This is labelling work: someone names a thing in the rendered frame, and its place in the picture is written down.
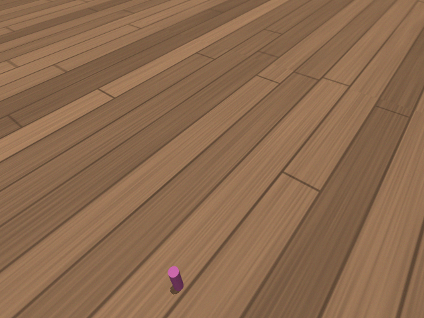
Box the can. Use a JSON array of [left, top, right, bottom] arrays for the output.
[[168, 266, 184, 291]]

